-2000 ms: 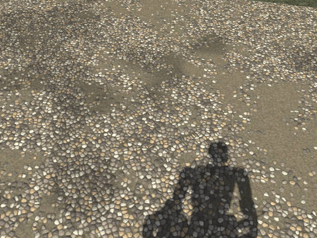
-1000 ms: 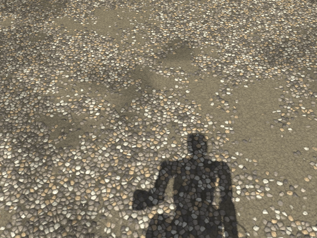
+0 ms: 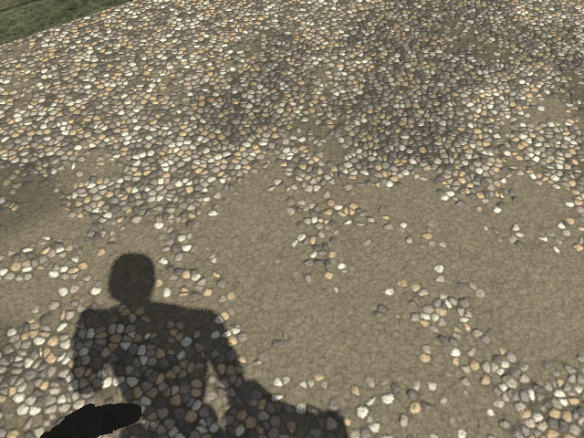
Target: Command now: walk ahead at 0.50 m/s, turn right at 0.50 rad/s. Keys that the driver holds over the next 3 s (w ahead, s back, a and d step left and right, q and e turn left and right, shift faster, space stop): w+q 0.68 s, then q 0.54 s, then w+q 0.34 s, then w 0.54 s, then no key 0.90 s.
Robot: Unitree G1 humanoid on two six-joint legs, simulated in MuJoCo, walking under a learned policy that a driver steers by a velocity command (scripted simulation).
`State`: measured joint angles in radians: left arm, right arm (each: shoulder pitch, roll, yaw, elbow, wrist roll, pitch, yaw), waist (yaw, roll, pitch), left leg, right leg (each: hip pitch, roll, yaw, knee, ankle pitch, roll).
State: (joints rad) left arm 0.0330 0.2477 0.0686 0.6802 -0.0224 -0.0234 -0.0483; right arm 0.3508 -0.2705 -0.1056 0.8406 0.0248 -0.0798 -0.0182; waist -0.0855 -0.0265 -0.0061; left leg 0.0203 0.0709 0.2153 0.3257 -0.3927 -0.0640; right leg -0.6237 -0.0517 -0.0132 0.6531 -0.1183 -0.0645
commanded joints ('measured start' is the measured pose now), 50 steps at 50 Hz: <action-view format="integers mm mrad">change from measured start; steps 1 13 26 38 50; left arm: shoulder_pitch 95 174 255 171 10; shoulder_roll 111 102 190 136 149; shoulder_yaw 49 27 40 14 15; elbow -44 74 156 22 -36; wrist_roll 5 35 11 39 31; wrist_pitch -19 -90 -42 -77 -68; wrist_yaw -5 29 71 64 50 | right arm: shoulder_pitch -29 -106 -333 -151 -123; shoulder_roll -194 -77 -62 -143 -154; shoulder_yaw -40 14 34 5 -6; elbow -47 -91 -226 -235 -238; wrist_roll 15 6 -3 -23 -7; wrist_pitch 4 14 9 8 86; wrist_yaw -7 7 88 34 -25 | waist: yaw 142 74 125 124 84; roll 139 -27 -42 28 165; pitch -55 -14 44 -52 -101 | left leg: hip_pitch -30 -763 -709 -239 -188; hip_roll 200 89 -47 89 5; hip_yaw -37 -321 -140 -517 -624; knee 221 797 293 -36 208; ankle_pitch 950 262 313 822 552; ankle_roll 142 62 164 370 217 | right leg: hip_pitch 290 456 764 16 194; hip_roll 113 -173 -224 -41 92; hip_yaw -105 99 -137 82 114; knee -126 -488 -333 475 -185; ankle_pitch -41 225 694 -224 81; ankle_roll -75 -170 -59 106 103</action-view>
